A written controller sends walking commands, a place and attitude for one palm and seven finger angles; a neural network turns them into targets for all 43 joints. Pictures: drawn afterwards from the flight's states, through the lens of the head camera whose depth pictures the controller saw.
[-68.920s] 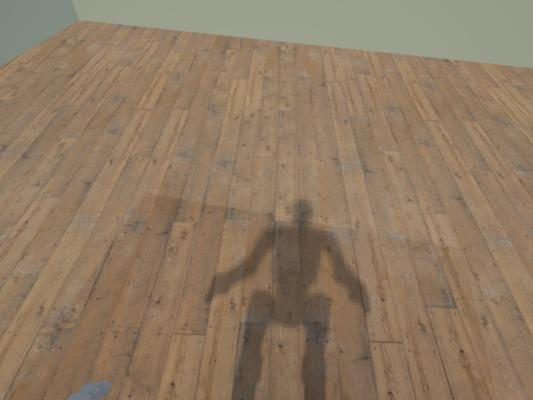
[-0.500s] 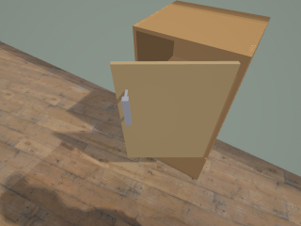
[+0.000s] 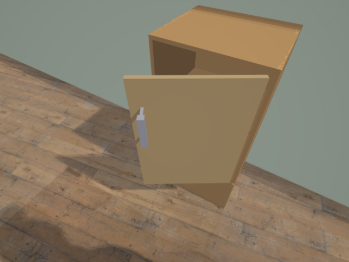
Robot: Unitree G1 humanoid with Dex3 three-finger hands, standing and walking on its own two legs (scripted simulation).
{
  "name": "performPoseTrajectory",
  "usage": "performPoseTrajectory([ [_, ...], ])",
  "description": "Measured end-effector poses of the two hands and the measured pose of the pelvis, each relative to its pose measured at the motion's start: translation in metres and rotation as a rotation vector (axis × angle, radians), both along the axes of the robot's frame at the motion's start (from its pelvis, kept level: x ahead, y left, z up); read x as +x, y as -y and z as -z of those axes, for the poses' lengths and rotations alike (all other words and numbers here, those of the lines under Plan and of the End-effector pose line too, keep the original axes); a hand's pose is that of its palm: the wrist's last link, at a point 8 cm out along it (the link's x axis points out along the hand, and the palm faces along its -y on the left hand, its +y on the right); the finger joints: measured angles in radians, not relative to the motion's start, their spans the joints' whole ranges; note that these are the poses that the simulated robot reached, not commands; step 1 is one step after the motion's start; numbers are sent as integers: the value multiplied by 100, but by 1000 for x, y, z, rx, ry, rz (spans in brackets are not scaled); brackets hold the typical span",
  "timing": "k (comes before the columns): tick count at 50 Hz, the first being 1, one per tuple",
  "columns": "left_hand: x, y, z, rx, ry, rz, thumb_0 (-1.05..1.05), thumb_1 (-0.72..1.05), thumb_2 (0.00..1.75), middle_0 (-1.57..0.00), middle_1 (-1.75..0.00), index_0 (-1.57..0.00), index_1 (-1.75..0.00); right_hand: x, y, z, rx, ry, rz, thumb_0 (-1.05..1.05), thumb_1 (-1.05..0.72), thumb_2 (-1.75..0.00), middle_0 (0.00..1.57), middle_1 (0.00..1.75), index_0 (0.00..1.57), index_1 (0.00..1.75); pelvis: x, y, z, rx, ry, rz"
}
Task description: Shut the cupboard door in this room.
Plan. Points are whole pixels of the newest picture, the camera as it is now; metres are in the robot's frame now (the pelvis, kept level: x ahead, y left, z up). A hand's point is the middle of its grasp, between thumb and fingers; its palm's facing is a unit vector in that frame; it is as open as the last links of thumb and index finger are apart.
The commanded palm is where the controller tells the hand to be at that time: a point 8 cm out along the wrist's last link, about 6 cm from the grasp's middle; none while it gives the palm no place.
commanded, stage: look again from close up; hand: left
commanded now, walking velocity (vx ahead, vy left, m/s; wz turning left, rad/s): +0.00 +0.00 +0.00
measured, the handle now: (143, 127) +0.52 +0.14 -0.02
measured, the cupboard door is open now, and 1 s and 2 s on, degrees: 32 32 32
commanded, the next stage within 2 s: shuffle to correct the standing spot in 0.42 s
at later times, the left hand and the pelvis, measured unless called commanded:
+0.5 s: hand out of the picture +0.01 +0.14 -0.17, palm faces +0.02 -0.98 -0.18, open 7.4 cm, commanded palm none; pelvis +0.02 -0.02 +0.00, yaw +0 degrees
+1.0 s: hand out of the picture +0.02 +0.10 -0.18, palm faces +0.09 -0.98 -0.15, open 7.4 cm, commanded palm none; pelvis +0.08 -0.05 -0.01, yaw +2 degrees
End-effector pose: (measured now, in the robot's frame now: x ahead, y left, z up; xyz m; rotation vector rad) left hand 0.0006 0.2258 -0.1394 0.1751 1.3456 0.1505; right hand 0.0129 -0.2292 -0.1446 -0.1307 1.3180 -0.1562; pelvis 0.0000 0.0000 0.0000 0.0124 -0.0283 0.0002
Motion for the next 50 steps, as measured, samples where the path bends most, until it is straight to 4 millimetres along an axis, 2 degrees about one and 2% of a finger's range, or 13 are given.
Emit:
performPoseTrajectory([
  [7,-12,21,2,-26,-45,-17,1,90,90,-19,-30,-20,-30,5,1,2,18,-14,0,1,-92,-90,20,30,20,30,5,9,-1,-1,-5,2],
  [15,-6,38,5,-50,-49,-18,1,90,90,-20,-30,-20,-30,-4,4,2,25,-57,15,1,-91,-90,20,30,20,30,11,18,-2,-2,-5,5],
  [29,8,38,3,-35,-37,-18,1,91,90,-19,-30,-20,-30,-21,-4,3,48,-121,36,0,-91,-90,20,30,20,30,19,23,-3,-5,-4,5],
  [36,9,41,8,-51,-49,-42,1,91,90,-19,-30,-20,-30,-23,-5,2,46,-153,36,0,-91,-90,20,30,20,30,30,23,-1,-5,-10,-13],
  [43,8,52,9,-64,-97,-80,1,91,90,-19,-30,-20,-30,-6,7,4,30,-173,37,0,-91,-90,20,30,20,30,53,31,1,4,-27,-26],
  [50,14,73,9,-73,-156,-117,1,90,90,-19,-30,-20,-30,36,29,8,5,-157,21,0,-91,-90,20,30,20,30,81,46,6,-12,-46,-29],
])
